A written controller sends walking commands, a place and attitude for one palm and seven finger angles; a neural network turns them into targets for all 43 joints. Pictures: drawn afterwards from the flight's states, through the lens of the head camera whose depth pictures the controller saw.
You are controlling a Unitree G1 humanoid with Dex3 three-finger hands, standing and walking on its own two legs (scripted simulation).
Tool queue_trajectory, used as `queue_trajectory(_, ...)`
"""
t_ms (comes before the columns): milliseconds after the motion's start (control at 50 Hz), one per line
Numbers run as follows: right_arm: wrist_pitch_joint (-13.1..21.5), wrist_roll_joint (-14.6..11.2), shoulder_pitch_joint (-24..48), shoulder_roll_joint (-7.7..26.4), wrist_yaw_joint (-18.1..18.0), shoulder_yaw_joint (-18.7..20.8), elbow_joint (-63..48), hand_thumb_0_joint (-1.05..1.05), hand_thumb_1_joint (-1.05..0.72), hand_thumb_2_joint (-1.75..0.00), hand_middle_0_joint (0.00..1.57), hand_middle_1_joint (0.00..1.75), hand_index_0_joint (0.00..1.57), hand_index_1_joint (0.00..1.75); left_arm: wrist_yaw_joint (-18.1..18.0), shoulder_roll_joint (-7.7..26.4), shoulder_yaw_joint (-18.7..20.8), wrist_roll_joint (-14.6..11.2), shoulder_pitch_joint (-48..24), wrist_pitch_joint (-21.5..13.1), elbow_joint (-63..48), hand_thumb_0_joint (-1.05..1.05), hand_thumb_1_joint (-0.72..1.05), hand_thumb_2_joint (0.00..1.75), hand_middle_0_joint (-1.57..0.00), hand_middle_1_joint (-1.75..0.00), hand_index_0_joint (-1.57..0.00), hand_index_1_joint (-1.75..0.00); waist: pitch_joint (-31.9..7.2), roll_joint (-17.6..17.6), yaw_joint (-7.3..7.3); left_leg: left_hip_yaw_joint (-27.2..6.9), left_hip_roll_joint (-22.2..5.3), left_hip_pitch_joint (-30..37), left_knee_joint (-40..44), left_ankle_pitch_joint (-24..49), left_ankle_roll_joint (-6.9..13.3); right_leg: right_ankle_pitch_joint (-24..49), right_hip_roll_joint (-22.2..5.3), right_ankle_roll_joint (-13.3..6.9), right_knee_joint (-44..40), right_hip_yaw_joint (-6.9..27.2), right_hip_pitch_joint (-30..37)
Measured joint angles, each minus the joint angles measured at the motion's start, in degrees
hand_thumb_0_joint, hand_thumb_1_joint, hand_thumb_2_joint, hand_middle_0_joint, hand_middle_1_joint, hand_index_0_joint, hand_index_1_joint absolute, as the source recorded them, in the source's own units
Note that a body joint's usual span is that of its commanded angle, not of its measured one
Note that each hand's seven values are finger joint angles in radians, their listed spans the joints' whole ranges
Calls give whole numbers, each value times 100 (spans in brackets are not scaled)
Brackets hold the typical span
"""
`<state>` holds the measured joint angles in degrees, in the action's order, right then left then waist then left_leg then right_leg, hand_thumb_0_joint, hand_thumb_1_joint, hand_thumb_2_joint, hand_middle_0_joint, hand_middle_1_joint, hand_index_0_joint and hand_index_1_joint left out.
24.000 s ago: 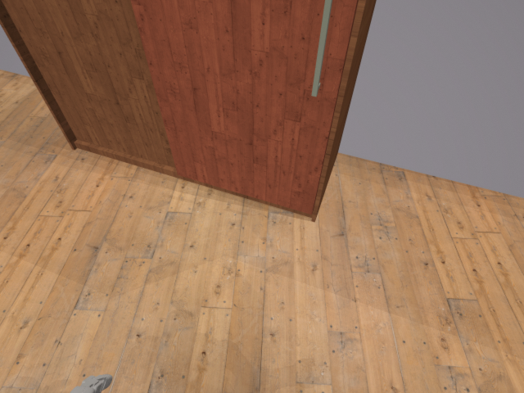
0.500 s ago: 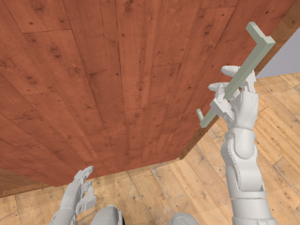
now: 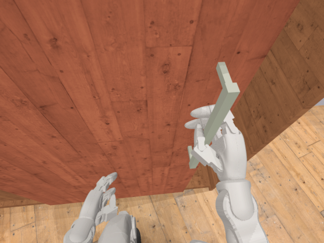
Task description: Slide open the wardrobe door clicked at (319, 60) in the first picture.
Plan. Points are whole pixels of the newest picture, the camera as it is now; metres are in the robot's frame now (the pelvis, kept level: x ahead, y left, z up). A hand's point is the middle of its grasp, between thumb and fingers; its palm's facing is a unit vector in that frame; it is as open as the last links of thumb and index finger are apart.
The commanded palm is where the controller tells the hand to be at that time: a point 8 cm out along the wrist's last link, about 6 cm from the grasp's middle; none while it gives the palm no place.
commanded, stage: step sideways, sliding the door along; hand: right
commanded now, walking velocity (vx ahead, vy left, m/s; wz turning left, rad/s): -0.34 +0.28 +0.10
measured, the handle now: (203, 131) +0.32 -0.09 +0.10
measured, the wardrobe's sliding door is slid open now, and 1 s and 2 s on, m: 0.16 0.32 0.48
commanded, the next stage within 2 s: none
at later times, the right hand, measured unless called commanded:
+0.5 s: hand (143, 156) +0.26 +0.03 +0.13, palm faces -0.22 +0.97 -0.06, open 5.6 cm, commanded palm +0.26 +0.01 +0.12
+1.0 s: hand (107, 154) +0.27 +0.09 +0.13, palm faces +0.06 +1.00 -0.04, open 5.7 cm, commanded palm +0.24 +0.11 +0.12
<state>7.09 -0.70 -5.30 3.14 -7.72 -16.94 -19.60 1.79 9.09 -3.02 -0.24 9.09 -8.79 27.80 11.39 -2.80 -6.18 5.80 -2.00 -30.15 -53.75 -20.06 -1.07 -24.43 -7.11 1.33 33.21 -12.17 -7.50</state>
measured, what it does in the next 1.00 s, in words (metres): steps to the left: left foot, then right foot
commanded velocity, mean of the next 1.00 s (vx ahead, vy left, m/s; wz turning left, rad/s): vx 0.09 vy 0.29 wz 0.01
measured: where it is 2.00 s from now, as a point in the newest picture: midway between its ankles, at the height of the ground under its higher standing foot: outside the picture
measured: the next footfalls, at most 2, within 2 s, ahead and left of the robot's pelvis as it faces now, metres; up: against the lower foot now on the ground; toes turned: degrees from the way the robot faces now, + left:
left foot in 0.10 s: +0.12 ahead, +0.12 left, +0.00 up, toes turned +6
right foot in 0.40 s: -0.02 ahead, -0.08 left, +0.00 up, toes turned -6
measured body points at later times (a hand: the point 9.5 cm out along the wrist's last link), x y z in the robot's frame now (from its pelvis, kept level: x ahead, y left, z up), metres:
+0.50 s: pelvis -0.07 +0.06 -0.01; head -0.03 +0.06 +0.44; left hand +0.11 +0.30 -0.08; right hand +0.27 -0.03 +0.13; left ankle +0.00 +0.15 -0.67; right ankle -0.06 -0.08 -0.73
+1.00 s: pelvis -0.13 +0.19 -0.01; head -0.06 +0.19 +0.43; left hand +0.06 +0.43 -0.12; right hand +0.26 +0.04 +0.13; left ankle -0.16 +0.32 -0.69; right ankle -0.08 +0.07 -0.73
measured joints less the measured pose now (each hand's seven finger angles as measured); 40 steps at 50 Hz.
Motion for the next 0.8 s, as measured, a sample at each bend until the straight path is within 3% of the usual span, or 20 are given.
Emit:
queue_trajectory(100,21,-72,23,235,185,90,30,2,-82,-87,41,140,34,139,-87,-133,-146,15,-14,16,164,1,90,90,-20,-30,-20,-29,-43,-127,99,138,114,549,1146,971,38,-322,-197,155,691,9,-13)
queue_trajectory(160,44,-58,175,121,247,136,181,1,-82,-86,44,139,32,140,-152,-52,-132,-22,-183,49,368,1,90,90,-20,-30,-20,-29,-42,-324,135,345,216,767,1262,492,449,-222,-417,155,1520,204,-380)
queue_trajectory(200,60,-29,352,-61,247,184,333,1,-82,-86,45,139,31,140,-185,45,-42,-4,-426,98,470,1,90,90,-20,-30,-20,-30,-14,-257,51,271,165,556,1177,595,647,-785,-47,104,2339,672,-879)
queue_trajectory(240,-4,-40,479,-235,197,248,408,1,-84,-87,46,139,29,140,-209,107,57,45,-649,122,461,1,90,90,-20,-30,-20,-30,72,-69,69,103,90,481,1364,789,674,-1173,403,70,2719,964,-1220)
queue_trajectory(300,-24,27,716,-274,151,428,603,1,-85,-87,46,139,27,140,-204,149,146,58,-897,221,369,1,90,90,-20,-30,-20,-29,150,183,262,-52,55,466,1849,1158,666,-1080,669,116,2241,927,-1352)
queue_trajectory(380,-66,-15,1152,-30,210,608,1051,1,-85,-86,45,140,25,140,-214,159,215,47,-868,379,246,1,90,90,-20,-30,-20,-29,-50,494,516,-175,119,370,2282,1626,676,-400,726,84,849,545,-951)
queue_trajectory(420,-77,-99,1429,111,269,657,1344,1,-85,-86,45,140,24,140,-235,195,261,30,-694,410,168,1,90,90,-20,-30,-20,-29,-221,551,636,-183,204,138,1970,1411,564,560,595,-89,120,345,-670)
queue_trajectory(480,-76,-152,1751,275,346,733,1868,1,-83,-83,45,140,25,140,-307,168,345,68,-423,497,319,1,90,90,-20,-30,-20,-29,-209,571,681,-503,383,-255,-114,358,194,591,382,-92,314,329,-603)
queue_trajectory(520,-177,-152,1831,300,381,737,2118,1,-82,-82,45,140,27,140,-326,186,348,61,-181,611,512,1,90,90,-19,-30,-20,-29,-310,436,646,-574,396,-364,-1170,301,59,591,143,5,171,412,-548)
queue_trajectory(560,-270,-164,1916,283,370,709,2319,2,-81,-82,46,140,29,140,-329,222,348,48,49,732,694,1,90,90,-19,-30,-20,-29,-401,254,507,-570,264,-287,-1522,325,-30,735,-141,118,-51,463,-519)
queue_trajectory(640,-326,-245,2049,284,287,777,2539,3,-81,-84,46,140,33,140,-349,200,325,-14,391,890,872,1,90,90,-20,-30,-20,-29,-482,-28,215,-526,-76,374,-445,65,-116,1027,-676,359,-418,480,-500)
queue_trajectory(740,-269,-391,2433,483,90,1164,2647,3,-82,-86,46,140,35,140,-336,35,287,-143,461,787,816,1,90,90,-20,-30,-20,-30,-336,-112,118,-341,-116,1416,1419,-96,-96,1162,-1069,654,-225,728,-854)
queue_trajectory(760,-288,-410,2577,497,24,1248,2700,2,-82,-87,46,140,35,140,-333,11,276,-185,453,757,801,1,90,90,-20,-30,-20,-30,-316,-71,98,-279,-119,1660,1860,136,-66,1124,-1063,653,-47,815,-1003)
queue_trajectory(800,-299,-399,2861,374,-136,1455,2880,2,-82,-87,46,140,32,140,-351,115,269,-249,270,722,910,1,90,90,-20,-30,-20,-30,-236,-196,158,-101,-97,1768,2015,77,-120,545,-1002,365,654,1162,-1450)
